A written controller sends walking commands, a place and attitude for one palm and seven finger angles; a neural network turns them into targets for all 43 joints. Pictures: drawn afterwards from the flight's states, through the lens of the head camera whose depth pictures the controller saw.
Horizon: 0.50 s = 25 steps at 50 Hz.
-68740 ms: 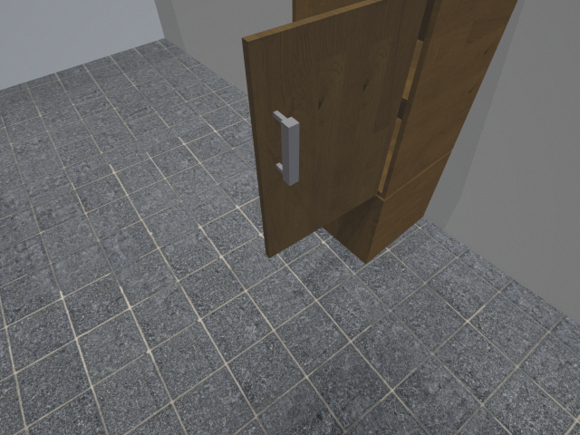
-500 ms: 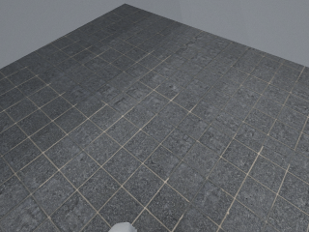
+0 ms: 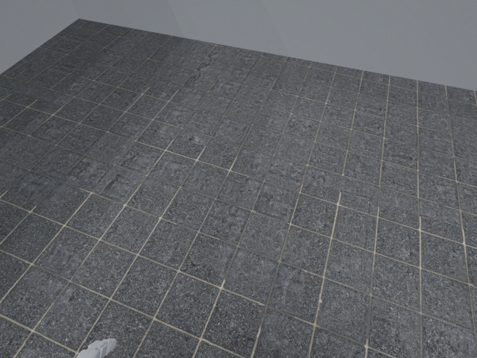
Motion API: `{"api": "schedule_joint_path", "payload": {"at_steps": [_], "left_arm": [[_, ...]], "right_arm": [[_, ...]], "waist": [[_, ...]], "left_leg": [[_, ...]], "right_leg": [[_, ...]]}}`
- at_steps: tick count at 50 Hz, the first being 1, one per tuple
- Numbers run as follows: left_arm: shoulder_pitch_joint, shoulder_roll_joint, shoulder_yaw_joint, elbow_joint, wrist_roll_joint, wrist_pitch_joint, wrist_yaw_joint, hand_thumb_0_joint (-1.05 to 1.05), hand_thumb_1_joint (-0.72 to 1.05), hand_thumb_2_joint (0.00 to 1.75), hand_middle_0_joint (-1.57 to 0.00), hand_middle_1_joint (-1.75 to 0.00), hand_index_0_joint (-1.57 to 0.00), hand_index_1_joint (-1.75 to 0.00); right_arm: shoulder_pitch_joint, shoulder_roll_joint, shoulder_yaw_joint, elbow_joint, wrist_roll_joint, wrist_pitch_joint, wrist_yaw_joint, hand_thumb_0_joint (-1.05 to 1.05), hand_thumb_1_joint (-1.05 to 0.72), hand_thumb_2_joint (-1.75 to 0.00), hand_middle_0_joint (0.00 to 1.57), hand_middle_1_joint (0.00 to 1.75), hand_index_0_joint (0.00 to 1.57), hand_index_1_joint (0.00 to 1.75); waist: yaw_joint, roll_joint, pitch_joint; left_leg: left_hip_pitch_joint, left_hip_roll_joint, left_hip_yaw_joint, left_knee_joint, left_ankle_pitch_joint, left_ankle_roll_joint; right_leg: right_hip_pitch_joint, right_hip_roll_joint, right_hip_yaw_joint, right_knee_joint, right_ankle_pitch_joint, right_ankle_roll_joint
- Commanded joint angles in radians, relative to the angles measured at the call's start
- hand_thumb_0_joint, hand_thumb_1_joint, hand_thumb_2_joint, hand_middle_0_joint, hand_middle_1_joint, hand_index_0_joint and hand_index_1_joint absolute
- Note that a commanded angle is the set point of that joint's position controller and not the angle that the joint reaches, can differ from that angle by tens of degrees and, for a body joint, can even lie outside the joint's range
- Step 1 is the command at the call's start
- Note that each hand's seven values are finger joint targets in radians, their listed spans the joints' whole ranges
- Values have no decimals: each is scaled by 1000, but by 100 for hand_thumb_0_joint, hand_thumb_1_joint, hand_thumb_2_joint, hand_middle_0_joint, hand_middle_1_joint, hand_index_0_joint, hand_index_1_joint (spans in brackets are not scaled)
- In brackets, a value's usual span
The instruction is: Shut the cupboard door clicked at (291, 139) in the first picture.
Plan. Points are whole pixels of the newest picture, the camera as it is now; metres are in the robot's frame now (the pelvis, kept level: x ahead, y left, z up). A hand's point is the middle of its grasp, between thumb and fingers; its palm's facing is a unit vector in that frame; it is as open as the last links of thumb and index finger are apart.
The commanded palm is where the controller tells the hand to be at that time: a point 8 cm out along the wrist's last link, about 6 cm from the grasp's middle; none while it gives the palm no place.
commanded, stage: turn to face it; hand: left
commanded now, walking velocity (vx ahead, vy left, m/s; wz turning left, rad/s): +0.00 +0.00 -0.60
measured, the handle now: out of the picture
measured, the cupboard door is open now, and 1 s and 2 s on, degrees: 2 2 2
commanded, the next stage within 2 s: none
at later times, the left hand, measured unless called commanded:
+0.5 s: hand (138, 336) +0.17 +0.21 -0.17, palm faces -0.25 -0.95 -0.18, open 7.4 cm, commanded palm none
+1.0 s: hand (184, 323) +0.20 +0.12 -0.16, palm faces -0.54 -0.81 -0.23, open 7.4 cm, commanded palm none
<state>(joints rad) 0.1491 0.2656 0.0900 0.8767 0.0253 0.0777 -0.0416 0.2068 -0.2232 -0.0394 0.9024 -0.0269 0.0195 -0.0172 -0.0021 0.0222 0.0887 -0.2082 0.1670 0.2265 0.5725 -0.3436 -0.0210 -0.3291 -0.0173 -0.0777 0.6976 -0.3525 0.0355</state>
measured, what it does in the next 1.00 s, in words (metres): steps on the spot, turning right: right foot, then left foot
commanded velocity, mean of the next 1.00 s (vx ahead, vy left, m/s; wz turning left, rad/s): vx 0.00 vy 0.00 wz -0.60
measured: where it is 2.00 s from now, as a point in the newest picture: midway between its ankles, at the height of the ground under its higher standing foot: outside the picture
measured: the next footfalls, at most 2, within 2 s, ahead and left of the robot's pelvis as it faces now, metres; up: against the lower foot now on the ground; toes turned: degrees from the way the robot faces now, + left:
right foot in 0.04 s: +0.04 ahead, -0.13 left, +0.00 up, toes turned -6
left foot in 0.36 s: +0.11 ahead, +0.12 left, +0.00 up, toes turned -8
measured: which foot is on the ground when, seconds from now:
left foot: down 0.00-0.04, up 0.06-0.34, down 0.36-0.76, up 0.78-1.00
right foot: up 0.00-0.02, down 0.04-0.36, up 0.38-0.74, down 0.76-1.00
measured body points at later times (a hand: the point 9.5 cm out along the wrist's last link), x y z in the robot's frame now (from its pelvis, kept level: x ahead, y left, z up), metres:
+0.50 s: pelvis +0.02 +0.03 +0.00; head +0.07 +0.05 +0.45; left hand +0.19 +0.26 -0.15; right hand +0.02 -0.23 -0.12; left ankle +0.07 +0.13 -0.74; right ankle -0.04 -0.10 -0.66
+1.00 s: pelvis +0.02 +0.00 +0.00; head +0.05 -0.02 +0.45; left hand +0.23 +0.16 -0.14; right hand -0.06 -0.27 -0.14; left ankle +0.10 +0.11 -0.68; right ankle -0.05 -0.10 -0.74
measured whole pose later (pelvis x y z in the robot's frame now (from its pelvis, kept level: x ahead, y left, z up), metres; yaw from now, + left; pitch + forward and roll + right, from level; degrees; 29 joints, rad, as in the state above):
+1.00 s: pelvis +0.02 +0.00 +0.00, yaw -34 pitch +1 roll +0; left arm 0.19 0.21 0.05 0.89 0.02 0.05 -0.01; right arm 0.18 -0.26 -0.05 0.89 -0.01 0.06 -0.01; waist -0.01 0.02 0.07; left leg -0.49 0.08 0.04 0.98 -0.41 -0.10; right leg -0.24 0.03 0.04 0.50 -0.27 -0.01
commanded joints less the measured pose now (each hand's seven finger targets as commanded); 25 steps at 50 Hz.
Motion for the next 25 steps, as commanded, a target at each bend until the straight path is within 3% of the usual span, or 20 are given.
{"api": "schedule_joint_path", "payload": {"at_steps": [1,2,3,4,6,8,13,15,16,17,18,19,20,21,22,23,25], "left_arm": [[163,196,35,-36,9,-59,20,0,90,90,-20,-30,-20,-30],[209,247,38,-19,-5,-62,30,0,90,90,-20,-30,-20,-30],[206,240,46,-23,-7,-56,45,0,90,90,-20,-30,-20,-30],[149,222,43,-35,-4,-55,53,0,90,90,-20,-30,-20,-30],[40,169,25,-71,-4,-52,54,0,90,90,-20,-30,-20,-30],[-9,167,24,-89,2,-53,52,0,90,90,-20,-30,-20,-30],[2,184,33,-83,7,-47,43,0,90,90,-20,-30,-20,-30],[-18,176,35,-87,-2,-41,41,0,90,90,-20,-30,-20,-30],[-36,164,31,-89,-8,-36,39,0,90,90,-20,-30,-20,-30],[-11,101,21,-105,-18,-28,34,0,90,90,-20,-30,-20,-30],[1,55,7,-124,-19,-29,27,0,90,90,-20,-30,-20,-30],[-23,85,12,-125,-8,-25,25,0,90,90,-20,-30,-20,-30],[-40,91,20,-108,-1,-27,19,0,90,90,-20,-30,-20,-30],[-25,88,24,-94,-4,-26,10,0,90,90,-20,-30,-20,-30],[-13,76,23,-82,-5,-21,4,0,90,90,-20,-30,-20,-30],[-6,67,21,-78,-6,-18,-2,0,90,90,-20,-30,-20,-30],[-18,53,18,-80,-7,-11,-4,0,90,90,-20,-30,-20,-30]], "right_arm": [[2,-138,-48,-94,18,-13,-1,0,-90,-90,20,30,20,30],[-48,-116,-34,-130,17,-4,-5,0,-90,-90,20,30,20,30],[-85,-117,-32,-141,16,6,-16,0,-90,-90,20,30,20,30],[-89,-123,-31,-131,17,4,-21,0,-90,-90,20,30,20,30],[-63,-133,-33,-103,14,5,-11,0,-90,-90,20,30,20,30],[-17,-117,-30,-88,13,9,-3,0,-90,-90,20,30,20,30],[-1,-103,-28,-99,19,-1,-2,0,-90,-90,20,30,20,30],[63,-106,-26,-81,20,-10,-9,0,-90,-90,20,30,20,30],[108,-124,-28,-68,20,-18,-11,0,-90,-90,20,30,20,30],[129,-196,-38,-68,9,-30,-16,0,-90,-90,20,30,20,30],[154,-282,-55,-80,0,-28,-15,0,-90,-90,20,30,20,30],[145,-279,-51,-81,-7,-29,-23,0,-90,-90,20,30,20,30],[110,-249,-43,-85,-9,-33,-26,0,-90,-90,20,30,20,30],[61,-226,-36,-102,-8,-33,-27,0,-90,-90,20,30,20,30],[23,-209,-30,-110,-8,-31,-28,0,-90,-90,20,30,20,30],[3,-193,-26,-113,-5,-30,-29,0,-90,-90,20,30,20,30],[39,-186,-29,-96,-4,-28,-28,0,-90,-90,20,30,20,30]], "waist": [[74,-192,-196],[96,-260,-179],[98,-215,-168],[74,-279,-153],[23,-196,-144],[-6,-180,-152],[2,-189,-134],[-24,-189,-151],[-51,-162,-148],[-48,45,-167],[-52,309,-159],[-60,266,-148],[-41,196,-120],[-15,159,-100],[0,159,-97],[5,161,-96],[-11,156,-116]], "left_leg": [[-245,1,1,320,79,-29],[-390,-90,-93,509,-325,-55],[-430,-68,-196,602,-296,-50],[-478,-56,-230,636,-255,-56],[-403,-45,-233,599,-132,-68],[-307,-61,-205,497,-92,-71],[-199,-117,-179,208,-78,-62],[-85,-138,-169,31,33,-57],[29,-127,-175,-102,123,-53],[130,31,-354,-243,122,1],[137,268,-582,-303,207,110],[75,328,-622,-315,231,176],[32,285,-562,-304,288,176],[9,242,-463,-286,319,166],[20,203,-370,-274,343,151],[34,182,-305,-260,369,143],[74,175,-252,-252,371,143]], "right_leg": [[413,-238,296,-331,536,-134],[395,-387,448,-320,845,-251],[357,-377,462,-312,806,-284],[345,-344,473,-320,704,-288],[249,-258,340,-315,584,-243],[169,-221,289,-323,488,-216],[115,-198,372,-308,402,-214],[74,-159,377,-254,396,-171],[-5,-127,355,-212,316,-128],[-132,-14,277,-82,122,-68],[-229,81,120,166,-234,-14],[-239,44,138,350,-277,-6],[-236,21,143,446,-230,-2],[-226,1,124,491,-176,4],[-222,-9,107,486,-135,15],[-218,-17,85,467,-114,18],[-203,-17,65,410,-96,24]]}}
